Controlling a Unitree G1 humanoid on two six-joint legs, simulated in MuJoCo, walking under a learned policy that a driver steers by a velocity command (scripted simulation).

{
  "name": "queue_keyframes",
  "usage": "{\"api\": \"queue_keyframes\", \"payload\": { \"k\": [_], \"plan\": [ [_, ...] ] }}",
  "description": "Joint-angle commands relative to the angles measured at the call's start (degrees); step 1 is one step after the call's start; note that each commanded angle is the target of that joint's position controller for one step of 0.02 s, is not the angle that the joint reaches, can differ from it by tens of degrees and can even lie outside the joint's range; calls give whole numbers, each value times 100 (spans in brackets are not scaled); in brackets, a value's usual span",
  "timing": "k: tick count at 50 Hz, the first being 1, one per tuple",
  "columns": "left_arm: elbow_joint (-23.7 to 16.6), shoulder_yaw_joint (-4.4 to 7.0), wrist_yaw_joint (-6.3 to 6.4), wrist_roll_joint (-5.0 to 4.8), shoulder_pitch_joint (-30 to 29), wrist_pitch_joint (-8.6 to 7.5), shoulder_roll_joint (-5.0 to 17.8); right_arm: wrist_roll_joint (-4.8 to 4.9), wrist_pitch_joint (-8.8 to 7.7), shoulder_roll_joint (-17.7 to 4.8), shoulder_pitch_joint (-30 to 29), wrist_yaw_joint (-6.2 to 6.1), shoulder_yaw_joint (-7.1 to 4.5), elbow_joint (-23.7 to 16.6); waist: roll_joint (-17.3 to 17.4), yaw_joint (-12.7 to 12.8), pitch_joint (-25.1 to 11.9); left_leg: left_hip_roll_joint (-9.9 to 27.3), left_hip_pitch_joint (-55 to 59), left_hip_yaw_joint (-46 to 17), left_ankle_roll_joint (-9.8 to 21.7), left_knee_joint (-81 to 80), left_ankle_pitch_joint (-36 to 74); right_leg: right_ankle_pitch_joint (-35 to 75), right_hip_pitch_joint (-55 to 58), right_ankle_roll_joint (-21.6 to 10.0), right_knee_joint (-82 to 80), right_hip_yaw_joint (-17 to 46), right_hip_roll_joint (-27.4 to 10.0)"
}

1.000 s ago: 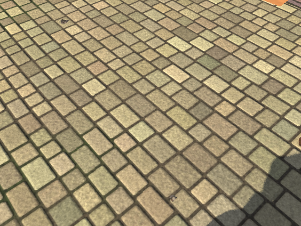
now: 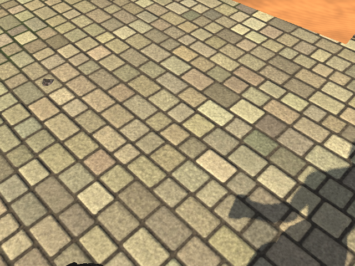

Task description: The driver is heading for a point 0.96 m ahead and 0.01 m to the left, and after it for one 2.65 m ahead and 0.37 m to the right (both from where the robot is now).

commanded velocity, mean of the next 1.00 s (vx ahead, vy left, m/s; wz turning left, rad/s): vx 0.88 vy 0.00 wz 0.00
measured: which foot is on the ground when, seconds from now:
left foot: down 0.00-0.16, up 0.18-0.58, down 0.60-1.00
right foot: up 0.00-0.12, down 0.14-0.62, up 0.64-1.00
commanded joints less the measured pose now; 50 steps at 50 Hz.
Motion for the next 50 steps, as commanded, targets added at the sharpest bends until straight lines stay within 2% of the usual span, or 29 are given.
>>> {"api": "queue_keyframes", "payload": {
  "k": [1,4,6,7,8,9,10,12,15,16,20,23,26,28,29,30,31,32,33,35,36,38,40,42,43,44,47,49,50],
  "plan": [
    [-449,-44,-11,-76,-756,-56,200,39,-144,-772,-29,-72,-60,-294,211,165,980,1430,-1088,-378,393,-957,3830,542,1183,-153,-1012,-444,417],
    [-435,42,102,-51,-488,-73,494,-97,-40,-1124,97,-186,-82,-221,655,409,319,1646,298,-238,224,313,7241,-420,1724,-355,-1321,-688,1080],
    [41,224,243,-68,1260,-71,901,-254,129,-1419,-146,-306,-167,-209,960,1271,-657,1816,347,-222,225,2558,7841,-1179,3378,-554,-1420,-428,1275],
    [376,348,342,1,2389,-52,1132,-256,174,-1419,-461,-311,-188,-289,881,1828,-1117,1654,-476,-131,265,4169,6774,-1448,4725,-700,-1579,-145,946],
    [520,484,434,114,3198,-21,1613,-277,121,-837,-551,-242,-81,-491,-3,1850,-1683,1058,-1976,-180,388,6361,2964,-2877,6062,-806,-1172,1338,-426],
    [529,535,336,190,2805,-29,1666,203,12,-231,275,-76,33,-671,-1734,937,-2322,87,-4388,-921,185,8183,-973,-4158,7448,-1689,-2456,4975,-1622],
    [483,502,251,88,2233,-45,1189,126,-7,-803,-571,-155,-41,-791,-496,1006,-1436,629,-5064,-1104,400,8013,-295,-4262,6798,-1381,-2962,4518,-1227],
    [627,339,197,90,1763,-153,533,18,-3,-701,-1374,-112,-35,-992,563,655,-219,1020,-4769,-1035,405,7262,318,-2845,4931,-1024,-3266,2918,-798],
    [912,217,282,-47,1897,-287,313,-249,254,-266,-1338,84,74,-1107,171,131,208,1344,-4375,-975,165,6650,305,-2594,3640,-736,-3673,1920,-265],
    [938,242,287,-95,1941,-339,490,-280,299,-272,-1508,138,94,-1229,25,73,380,1466,-4594,-898,63,6416,381,-2528,3455,-783,-3870,1806,-308],
    [946,223,220,-150,2238,-445,602,-263,265,-464,-3021,206,176,-1829,76,317,956,1513,-4615,-279,-88,4348,1825,-562,2996,-634,-4275,743,239],
    [1041,244,248,-239,2630,-515,881,-122,219,-424,-3615,270,251,-2003,41,527,948,1148,-3646,128,77,2906,2882,777,3323,-496,-4747,476,77],
    [1125,243,303,-168,2823,-449,1117,-147,214,-719,-3624,178,172,-2024,-221,475,577,696,-3534,340,292,2342,2530,3346,4924,-356,-4096,217,-112],
    [1160,288,411,-13,2783,-308,1365,-165,226,-1045,-2696,70,28,-1801,-612,-60,-186,301,-2608,273,442,2354,1634,4968,5499,-253,-2580,173,-308],
    [1146,325,477,51,2611,-206,1474,-156,241,-1253,-1571,-21,-85,-1447,-695,-592,-734,215,-1542,188,528,2346,1239,4969,5313,-219,-1234,123,-332],
    [1080,330,504,86,2372,-153,1432,-209,274,-1509,-412,-128,-219,-1100,-608,-1146,-1196,576,-272,-123,649,2364,803,3911,4486,-198,461,66,-127],
    [877,176,412,4,2630,-183,649,-363,286,-2021,119,-216,-369,-995,621,-855,-1772,2016,1148,-1914,894,2438,-717,1,2725,-177,2866,84,550],
    [745,107,310,-346,3321,-300,364,-363,288,-2061,-144,-93,-421,-987,1930,-207,-2532,3009,2052,-5262,1503,1076,-1547,-3317,1034,-104,4373,875,1339],
    [615,161,385,-278,2528,-307,777,-260,268,-1605,-798,-15,-390,-1031,904,-163,-1596,2616,1402,-4670,1262,750,-1576,-2671,439,-266,4287,999,788],
    [434,131,345,-139,1642,-288,668,-244,161,-888,-1244,34,-229,-906,-241,92,-327,2116,-466,-2972,912,530,-276,-2061,669,-262,3505,904,382],
    [367,98,284,-48,1766,-211,539,-233,126,-782,-1253,-3,-179,-829,-10,361,-214,2015,-993,-2626,863,443,-84,-2028,908,-214,3251,946,276],
    [377,28,196,56,1811,-32,278,-113,22,-548,-1176,-36,-66,-637,77,652,228,1767,-1796,-1866,746,244,1974,-2158,1223,18,2845,763,148],
    [175,5,177,90,1396,8,323,-25,-94,-736,-955,-12,-67,-491,190,691,526,1631,-2000,-1120,699,283,4676,-2020,1127,206,2041,428,182],
    [-9,-65,151,55,912,-35,266,2,-101,-763,-1047,7,-39,-460,324,701,569,1049,-2282,-341,443,251,5421,-1201,1584,244,686,-41,411],
    [-72,-45,245,-346,492,-189,269,131,-97,-737,-1342,-94,-3,-624,369,508,367,1023,-2346,-395,383,433,5479,-690,1718,290,173,99,453],
    [-170,-112,217,-367,204,-302,215,186,-95,-936,-1123,-168,-23,-597,375,391,333,1039,-2218,-375,358,549,5412,-206,1878,345,-619,-43,614],
    [-390,-33,141,-226,-335,-415,441,122,11,-1222,-316,-296,-65,-305,550,117,73,1177,-1487,-644,101,736,4609,1159,2316,231,-1798,-111,1074],
    [-216,108,136,-150,407,-382,794,49,112,-1244,-493,-345,-67,-330,851,561,-395,1216,-1163,-733,-98,1540,5218,1094,3171,82,-1769,-3,1309],
    [15,191,153,-126,1173,-375,941,29,175,-1271,-851,-337,-63,-411,914,1056,-698,1140,-1192,-629,-226,2374,5420,1253,3901,-9,-1859,66,1270]
  ]
}}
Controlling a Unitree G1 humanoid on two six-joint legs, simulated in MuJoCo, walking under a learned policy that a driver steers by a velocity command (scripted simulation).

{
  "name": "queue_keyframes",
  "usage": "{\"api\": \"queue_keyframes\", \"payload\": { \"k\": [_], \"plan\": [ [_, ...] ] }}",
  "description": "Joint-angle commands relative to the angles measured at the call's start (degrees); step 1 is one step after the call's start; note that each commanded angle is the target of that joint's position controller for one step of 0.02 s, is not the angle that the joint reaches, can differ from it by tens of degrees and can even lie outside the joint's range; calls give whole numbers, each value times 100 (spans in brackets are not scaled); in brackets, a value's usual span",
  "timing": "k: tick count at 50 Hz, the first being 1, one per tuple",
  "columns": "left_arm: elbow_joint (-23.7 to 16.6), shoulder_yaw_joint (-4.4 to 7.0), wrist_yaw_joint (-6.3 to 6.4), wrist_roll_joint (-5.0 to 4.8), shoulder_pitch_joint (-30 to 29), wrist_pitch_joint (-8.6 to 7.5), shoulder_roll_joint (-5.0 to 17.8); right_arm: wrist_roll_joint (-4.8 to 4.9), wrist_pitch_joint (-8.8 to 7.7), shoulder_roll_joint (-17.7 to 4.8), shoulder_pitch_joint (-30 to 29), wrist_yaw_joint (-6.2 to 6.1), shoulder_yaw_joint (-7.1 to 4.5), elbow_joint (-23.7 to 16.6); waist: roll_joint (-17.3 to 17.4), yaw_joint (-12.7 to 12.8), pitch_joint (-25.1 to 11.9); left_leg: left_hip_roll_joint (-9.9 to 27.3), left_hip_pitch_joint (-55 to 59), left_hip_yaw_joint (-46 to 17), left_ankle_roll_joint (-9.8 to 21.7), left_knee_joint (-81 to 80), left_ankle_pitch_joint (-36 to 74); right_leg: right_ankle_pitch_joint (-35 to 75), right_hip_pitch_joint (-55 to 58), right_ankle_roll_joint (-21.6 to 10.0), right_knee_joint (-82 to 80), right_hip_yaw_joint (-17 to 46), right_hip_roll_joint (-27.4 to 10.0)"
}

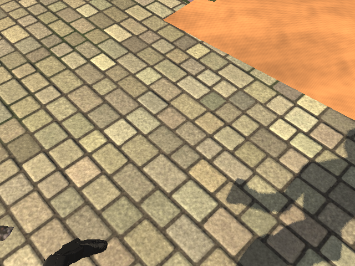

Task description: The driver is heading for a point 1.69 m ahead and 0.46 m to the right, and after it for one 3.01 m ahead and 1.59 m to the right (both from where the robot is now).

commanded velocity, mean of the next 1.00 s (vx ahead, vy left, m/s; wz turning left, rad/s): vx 0.08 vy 0.00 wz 0.00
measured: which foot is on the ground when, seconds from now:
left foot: down 0.00-0.02, up 0.04-0.36, down 0.38-1.00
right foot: up 0.00-0.00, down 0.02-1.00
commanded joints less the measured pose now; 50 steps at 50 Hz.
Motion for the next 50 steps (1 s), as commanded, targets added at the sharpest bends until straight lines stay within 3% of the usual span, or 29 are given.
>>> {"api": "queue_keyframes", "payload": {
  "k": [1,2,3,4,5,6,7,9,11,12,14,17,18,19,20,21,22,24,28,33,50],
  "plan": [
    [413,399,83,119,2311,-13,1077,-56,67,-1045,-833,-38,-159,-458,817,1641,-1305,768,-1331,-187,-371,2595,5496,1567,3553,-375,-192,261,-178],
    [531,382,99,365,2638,46,1422,-198,77,-411,-55,29,-3,-424,-924,1272,-2176,-29,-2791,5,-720,5491,594,4965,5210,-1373,730,1736,-1841],
    [578,226,33,375,2752,46,933,29,56,-77,1263,156,114,-38,-1223,950,-3564,-268,-3620,-1429,-755,6709,-1498,4937,6328,-2358,709,3540,-2776],
    [393,252,30,189,2164,117,828,104,74,-646,796,209,-5,-99,-548,1033,-3128,106,-3775,-1542,-687,6694,-1184,3751,5515,-2182,299,3186,-2446],
    [251,217,59,22,1426,169,722,71,127,-901,-78,177,-87,-393,-45,866,-2087,379,-3956,-1124,-671,6246,-835,2531,4353,-1837,-27,2571,-2105],
    [198,124,83,-26,936,196,523,28,206,-847,-534,94,-134,-481,523,599,-1379,587,-3942,-868,-710,5812,-564,1462,3227,-1610,-457,2266,-1861],
    [209,95,98,50,835,198,513,-46,314,-865,-750,18,-182,-552,556,508,-1032,715,-3499,-743,-701,5404,-324,1174,2239,-1438,-723,2013,-1661],
    [273,120,72,200,644,266,629,-70,480,-401,-520,-40,-103,-541,18,202,-829,816,-2696,-578,-736,4348,-167,1070,1184,-1282,-999,1451,-1319],
    [356,160,107,271,725,275,687,-65,500,-238,-616,-110,-57,-549,-265,182,-1051,777,-2268,-436,-749,3269,28,1534,1057,-1205,-975,1026,-1129],
    [398,182,140,244,821,293,718,-73,520,-260,-727,-127,-54,-546,-326,241,-1262,785,-2114,-441,-730,2881,390,1244,1185,-1173,-961,996,-1136],
    [444,224,197,158,874,367,829,-61,612,-437,-953,-133,-112,-543,-377,302,-1421,770,-1818,-421,-678,2382,1012,-543,1162,-1063,-1119,1094,-1162],
    [460,224,266,47,765,496,817,-152,706,-540,-1364,-132,-183,-584,-444,277,-869,635,-1478,-250,-467,1463,1432,-3836,558,-639,-1353,1230,-923],
    [517,188,282,43,875,513,703,-213,707,-558,-1448,-134,-192,-608,-417,278,-677,683,-1434,-289,-365,1154,1343,-4412,449,-430,-1345,1277,-840],
    [598,155,290,55,1065,515,589,-262,686,-658,-1466,-141,-200,-643,-241,302,-526,965,-1401,-571,-225,734,1345,-4702,388,-190,-1185,1231,-712],
    [636,205,301,45,1364,516,655,-227,669,-1042,-1565,-156,-283,-652,240,587,-353,1157,-1706,-749,-35,595,802,-4489,437,0,-936,910,-378],
    [646,227,350,44,1315,546,652,-184,628,-954,-1538,-132,-296,-533,629,596,-270,1082,-2504,-803,20,262,-209,-3973,1036,129,-648,507,-151],
    [664,230,386,60,1261,569,614,-192,564,-692,-1626,-113,-233,-506,763,634,-202,1039,-2920,-845,-48,-10,-551,-3521,1506,187,-404,432,-130],
    [773,236,422,89,1390,616,523,-183,453,-550,-1836,-88,-192,-488,929,756,-214,998,-3139,-828,-197,-144,-323,-2954,1973,182,-182,363,-151],
    [921,258,397,72,1410,609,543,-102,342,-611,-1610,-85,-205,-354,441,647,-326,898,-2639,-693,-210,171,686,-2562,1960,91,-177,428,-243],
    [1056,270,396,34,1365,619,522,-74,335,-592,-1386,-83,-194,-214,238,549,-536,838,-2288,-593,-148,423,1606,-1873,2170,133,-33,429,-267],
    [1447,322,492,-9,1289,775,483,-76,444,-412,-1276,-66,-171,32,205,530,-308,677,-2082,-424,-166,434,1951,-1607,2355,186,28,464,-309]
  ]
}}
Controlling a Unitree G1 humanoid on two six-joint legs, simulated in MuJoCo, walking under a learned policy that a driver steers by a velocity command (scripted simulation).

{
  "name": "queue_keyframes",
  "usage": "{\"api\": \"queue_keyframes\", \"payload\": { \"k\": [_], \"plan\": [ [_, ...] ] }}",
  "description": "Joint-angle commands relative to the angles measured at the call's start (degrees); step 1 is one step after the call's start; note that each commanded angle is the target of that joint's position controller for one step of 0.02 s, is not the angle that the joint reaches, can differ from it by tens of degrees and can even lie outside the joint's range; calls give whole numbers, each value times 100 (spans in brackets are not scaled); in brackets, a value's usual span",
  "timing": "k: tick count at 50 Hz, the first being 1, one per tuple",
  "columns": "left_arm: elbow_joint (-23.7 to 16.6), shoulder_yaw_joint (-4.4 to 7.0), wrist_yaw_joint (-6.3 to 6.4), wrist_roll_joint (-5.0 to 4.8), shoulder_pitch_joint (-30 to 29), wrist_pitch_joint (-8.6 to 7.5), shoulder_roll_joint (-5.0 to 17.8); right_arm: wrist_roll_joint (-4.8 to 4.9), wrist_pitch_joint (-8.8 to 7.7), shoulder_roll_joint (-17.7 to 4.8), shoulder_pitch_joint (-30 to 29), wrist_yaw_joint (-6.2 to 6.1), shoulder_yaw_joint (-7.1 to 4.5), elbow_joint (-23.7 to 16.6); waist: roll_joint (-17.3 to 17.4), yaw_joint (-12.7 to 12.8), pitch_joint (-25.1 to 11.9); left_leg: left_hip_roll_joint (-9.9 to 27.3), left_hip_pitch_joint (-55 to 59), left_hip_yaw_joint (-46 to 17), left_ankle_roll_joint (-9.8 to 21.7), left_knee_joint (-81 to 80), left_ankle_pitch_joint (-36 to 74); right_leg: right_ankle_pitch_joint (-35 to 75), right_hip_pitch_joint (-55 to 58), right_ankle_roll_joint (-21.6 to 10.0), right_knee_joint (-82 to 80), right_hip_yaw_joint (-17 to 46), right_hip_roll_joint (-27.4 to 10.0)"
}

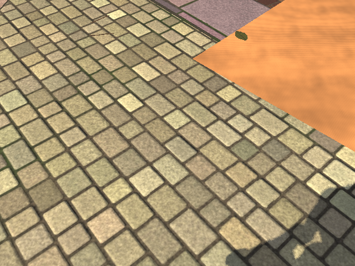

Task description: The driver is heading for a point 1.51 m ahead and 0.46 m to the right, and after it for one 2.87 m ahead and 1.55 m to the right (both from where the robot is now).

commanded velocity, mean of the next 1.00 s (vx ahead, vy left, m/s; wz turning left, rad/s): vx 0.00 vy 0.00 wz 0.00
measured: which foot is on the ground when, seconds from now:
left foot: down 0.00-1.00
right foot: down 0.00-1.00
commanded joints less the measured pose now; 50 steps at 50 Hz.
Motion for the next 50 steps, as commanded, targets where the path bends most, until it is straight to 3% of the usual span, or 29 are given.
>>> {"api": "queue_keyframes", "payload": {
  "k": [1,24,50],
  "plan": [
    [-86,105,25,0,150,-23,548,-2,-23,-548,276,-17,-97,-90,67,7,-109,274,-354,-228,173,-605,1183,1148,488,-236,-294,132,-164],
    [298,76,43,3,319,-37,391,-5,-10,-409,527,-26,-60,128,25,14,130,213,-398,-189,156,-847,544,662,426,-165,-485,107,-146],
    [401,33,58,-12,605,-54,301,9,-17,-304,837,-17,-23,180,20,10,174,198,-356,-172,168,-861,706,745,394,-143,-488,98,-142]
  ]
}}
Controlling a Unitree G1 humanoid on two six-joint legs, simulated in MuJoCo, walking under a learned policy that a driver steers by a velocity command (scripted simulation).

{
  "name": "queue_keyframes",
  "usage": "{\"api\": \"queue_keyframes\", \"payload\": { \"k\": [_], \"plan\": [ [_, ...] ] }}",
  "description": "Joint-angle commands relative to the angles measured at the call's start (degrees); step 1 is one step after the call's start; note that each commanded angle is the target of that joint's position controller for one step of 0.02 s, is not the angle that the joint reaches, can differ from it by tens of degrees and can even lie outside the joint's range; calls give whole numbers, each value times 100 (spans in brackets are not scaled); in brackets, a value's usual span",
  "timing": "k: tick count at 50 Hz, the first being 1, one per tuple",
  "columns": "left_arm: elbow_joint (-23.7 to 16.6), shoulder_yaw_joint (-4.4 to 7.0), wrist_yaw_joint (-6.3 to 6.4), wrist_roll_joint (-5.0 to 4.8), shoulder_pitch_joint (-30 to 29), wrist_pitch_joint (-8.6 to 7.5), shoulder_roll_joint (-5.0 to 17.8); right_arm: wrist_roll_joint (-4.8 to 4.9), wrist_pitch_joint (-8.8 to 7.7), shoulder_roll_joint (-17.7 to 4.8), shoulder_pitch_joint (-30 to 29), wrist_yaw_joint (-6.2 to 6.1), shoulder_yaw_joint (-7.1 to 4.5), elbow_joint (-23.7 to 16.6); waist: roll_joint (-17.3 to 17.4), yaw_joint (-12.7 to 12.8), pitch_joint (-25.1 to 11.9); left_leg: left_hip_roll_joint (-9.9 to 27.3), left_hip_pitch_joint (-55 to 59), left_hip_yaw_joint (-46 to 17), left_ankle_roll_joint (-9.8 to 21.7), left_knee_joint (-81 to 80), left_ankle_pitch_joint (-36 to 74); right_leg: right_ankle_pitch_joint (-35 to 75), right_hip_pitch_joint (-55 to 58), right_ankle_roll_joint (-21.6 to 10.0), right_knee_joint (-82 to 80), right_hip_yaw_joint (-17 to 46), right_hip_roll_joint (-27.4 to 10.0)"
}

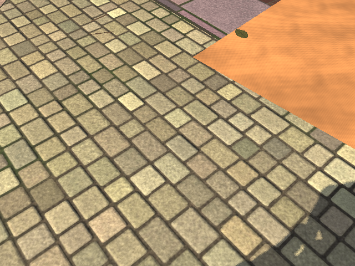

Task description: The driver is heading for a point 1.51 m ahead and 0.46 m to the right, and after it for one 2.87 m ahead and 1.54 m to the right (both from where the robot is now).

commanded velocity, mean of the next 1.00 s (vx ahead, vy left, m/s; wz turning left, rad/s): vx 0.40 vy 0.00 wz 0.00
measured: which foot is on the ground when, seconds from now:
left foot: down 0.00-0.72, up 0.74-1.00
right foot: down 0.00-0.44, up 0.46-0.70, down 0.72-1.00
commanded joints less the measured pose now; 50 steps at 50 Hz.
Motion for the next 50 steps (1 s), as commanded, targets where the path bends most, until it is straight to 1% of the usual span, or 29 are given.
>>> {"api": "queue_keyframes", "payload": {
  "k": [1,19,20,21,22,23,24,25,26,27,28,30,31,32,33,34,35,36,37,38,39,40,41,42,43,45,46,48,50],
  "plan": [
    [-89,69,16,-1,283,-27,496,2,-27,-476,419,-12,-72,-76,23,-1,116,256,-499,-235,113,-643,625,687,290,-204,-337,40,-78],
    [-93,66,25,-9,385,-26,476,8,-33,-450,534,-7,-64,-92,28,-3,134,260,-465,-237,121,-639,739,757,298,-186,-317,34,-79],
    [-3,60,29,-25,563,-19,415,30,-13,-495,755,-25,-92,2,137,-34,-154,194,-316,-219,221,-726,-617,-416,337,-219,-104,-228,146],
    [-28,110,24,-90,571,-31,511,114,4,-775,853,-41,-190,-15,363,-98,41,356,-395,-563,458,-883,-2413,-1927,-123,-290,289,-426,338],
    [-227,121,-4,-99,213,-103,541,178,-38,-1027,1171,-32,-276,-12,628,-310,406,949,-346,-1455,820,-1338,-3762,-2430,-968,-335,827,-441,291],
    [-520,74,-75,-189,-280,-238,385,228,-135,-1318,1324,-35,-382,-32,1237,-449,747,1896,-155,-2727,1276,-2122,-4284,-1678,-1791,-365,1803,-590,165],
    [-767,82,-138,-224,-758,-374,463,160,-260,-1341,1165,-36,-404,-128,1140,-509,1121,2482,-112,-3534,1563,-2492,-3685,-1371,-2536,-437,2634,-165,-256],
    [-846,142,-179,-215,-817,-484,571,69,-379,-1115,901,-22,-343,-258,753,-338,1081,2501,249,-3447,1487,-2391,-2932,-1160,-3111,-502,3162,52,-493],
    [-833,158,-218,-191,-626,-577,542,76,-448,-963,653,18,-305,-370,586,-168,827,2314,516,-3038,1307,-2207,-2382,-897,-3290,-547,3297,145,-637],
    [-821,186,-250,-182,-474,-650,576,131,-464,-897,532,48,-293,-464,520,-90,578,2098,623,-2548,1114,-2152,-2000,-680,-3156,-546,2960,104,-703],
    [-823,210,-260,-176,-454,-693,602,183,-453,-917,526,49,-302,-519,548,-96,411,1839,532,-2027,932,-2174,-1686,-536,-2729,-488,2354,-71,-669],
    [-844,189,-278,-187,-517,-731,444,191,-428,-1096,487,37,-333,-606,802,-70,322,1396,-188,-1283,774,-2140,-1326,-400,-1506,-338,1425,-511,-379],
    [-1043,167,-515,305,-565,-479,329,-265,-373,-1159,613,102,-369,-470,928,-31,298,1194,-535,-1015,854,-2171,-1644,-771,-913,-285,975,-886,-80],
    [-1071,205,-575,308,-433,-350,336,-294,-345,-1178,582,122,-403,-478,965,39,417,1206,-855,-920,929,-2033,-1804,-707,-424,-249,758,-1129,29],
    [-1035,223,-567,230,-103,-299,345,-210,-335,-1209,450,134,-424,-525,825,201,436,1247,-1221,-868,967,-1832,-2008,-322,172,-250,470,-1292,89],
    [-912,266,-528,188,381,-295,419,-164,-341,-1257,304,147,-444,-577,615,431,405,1190,-1605,-790,960,-1438,-1954,-234,862,-267,291,-1363,180],
    [-659,359,-454,187,1278,-367,621,-185,-384,-1185,156,168,-415,-630,107,855,113,934,-2010,-537,913,-303,-1264,-456,1892,-306,137,-1217,212],
    [-392,492,-359,302,2454,-487,1108,-252,-449,-837,-223,204,-317,-803,-1204,1433,-304,357,-2725,175,739,2206,-488,-1853,2741,-397,-576,272,-826],
    [-349,450,-339,365,2738,-546,1436,-149,-543,-216,-540,258,-195,-1284,-2368,1199,-401,-382,-4158,-234,684,3995,-1239,-4229,2742,-719,-2108,3588,-2080],
    [-586,395,-315,342,1681,-491,1358,-156,-548,-359,-528,344,-202,-1419,-1533,559,-30,140,-4622,-727,793,4832,-455,-4764,2094,-1033,-2348,4241,-2409],
    [-872,347,-352,264,909,-511,1153,-179,-546,-609,-685,427,-231,-1477,-665,277,182,594,-4647,-547,751,4901,313,-4039,1598,-1043,-2107,3478,-2280],
    [-943,312,-392,199,687,-554,1026,-222,-536,-683,-553,490,-252,-1394,-242,106,86,830,-4162,-476,616,4576,690,-3155,1187,-969,-2082,2569,-1906],
    [-968,277,-388,164,635,-600,943,-298,-478,-674,-381,522,-264,-1336,-283,-46,-47,925,-3788,-389,483,4349,739,-2681,963,-907,-2193,2046,-1647],
    [-908,226,-360,175,744,-649,794,-336,-391,-652,-373,568,-254,-1329,-350,-75,38,973,-3687,-278,351,4334,864,-2350,783,-916,-2334,1651,-1447],
    [-815,199,-342,178,934,-686,697,-309,-306,-597,-488,596,-238,-1376,-395,-72,197,968,-3790,-175,272,4329,1055,-1997,735,-924,-2415,1374,-1311],
    [-724,191,-337,152,1273,-728,690,-250,-197,-591,-900,592,-219,-1519,-251,-9,450,968,-4183,-11,186,4046,1340,-1302,868,-1002,-2531,953,-1163],
    [-711,184,-344,133,1416,-742,687,-239,-177,-619,-1223,587,-213,-1628,-165,65,531,937,-4284,91,153,3761,1451,-952,936,-1042,-2612,755,-1103],
    [-703,156,-343,109,1625,-778,646,-210,-173,-638,-1844,579,-200,-1862,-143,183,662,846,-4245,273,82,2997,1652,-267,1020,-1137,-2769,421,-998],
    [-722,140,-315,97,1685,-819,651,-153,-185,-556,-2275,595,-145,-2043,-219,220,753,767,-3833,450,124,2064,1947,417,1066,-1137,-2991,133,-972]
  ]
}}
